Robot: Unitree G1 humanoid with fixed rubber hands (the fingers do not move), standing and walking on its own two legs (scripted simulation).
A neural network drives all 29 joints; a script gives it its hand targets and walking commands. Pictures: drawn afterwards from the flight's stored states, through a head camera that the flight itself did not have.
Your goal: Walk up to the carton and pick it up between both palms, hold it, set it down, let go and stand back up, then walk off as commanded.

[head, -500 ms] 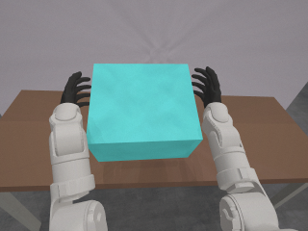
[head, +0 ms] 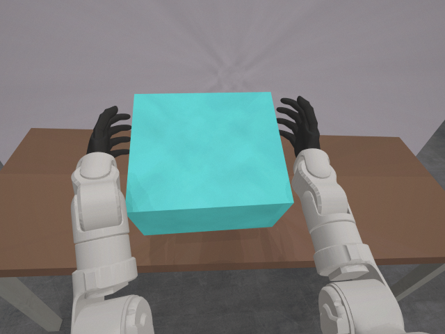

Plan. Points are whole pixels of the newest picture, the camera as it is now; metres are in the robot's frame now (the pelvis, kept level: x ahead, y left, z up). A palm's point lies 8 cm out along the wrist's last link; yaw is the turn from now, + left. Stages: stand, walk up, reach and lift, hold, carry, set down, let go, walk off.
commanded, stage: hold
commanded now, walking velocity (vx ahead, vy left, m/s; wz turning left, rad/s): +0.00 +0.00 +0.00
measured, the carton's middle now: (207, 164) +0.39 +0.01 +0.11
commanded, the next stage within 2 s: none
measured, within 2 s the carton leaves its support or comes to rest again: neither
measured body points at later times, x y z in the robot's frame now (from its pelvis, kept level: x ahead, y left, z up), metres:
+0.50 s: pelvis +0.00 +0.00 +0.00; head -0.04 +0.03 +0.45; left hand +0.36 +0.18 +0.18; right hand +0.37 -0.16 +0.19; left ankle +0.04 +0.15 -0.75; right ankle +0.00 -0.13 -0.75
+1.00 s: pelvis +0.00 +0.00 +0.00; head -0.04 +0.03 +0.45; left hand +0.36 +0.18 +0.18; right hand +0.37 -0.16 +0.18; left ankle +0.04 +0.15 -0.75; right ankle +0.00 -0.13 -0.75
